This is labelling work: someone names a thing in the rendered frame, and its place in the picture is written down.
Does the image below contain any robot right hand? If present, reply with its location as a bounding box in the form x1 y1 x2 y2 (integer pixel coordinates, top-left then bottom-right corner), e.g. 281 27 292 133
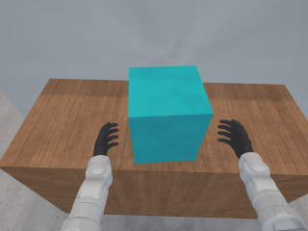
218 119 254 159

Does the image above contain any robot left hand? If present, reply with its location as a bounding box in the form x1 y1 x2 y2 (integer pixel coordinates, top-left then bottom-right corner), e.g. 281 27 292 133
92 122 118 157

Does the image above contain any pedestal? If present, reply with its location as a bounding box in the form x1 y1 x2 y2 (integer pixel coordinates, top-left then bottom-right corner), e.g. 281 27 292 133
0 78 308 219

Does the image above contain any robot right forearm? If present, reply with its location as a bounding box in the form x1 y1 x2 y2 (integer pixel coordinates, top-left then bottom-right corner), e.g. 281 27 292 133
238 152 308 231

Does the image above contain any robot left forearm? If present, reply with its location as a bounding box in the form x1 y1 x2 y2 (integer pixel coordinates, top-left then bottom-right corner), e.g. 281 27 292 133
60 155 113 231

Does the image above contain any carton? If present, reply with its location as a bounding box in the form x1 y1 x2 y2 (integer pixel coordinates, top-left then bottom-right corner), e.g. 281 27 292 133
128 65 214 164

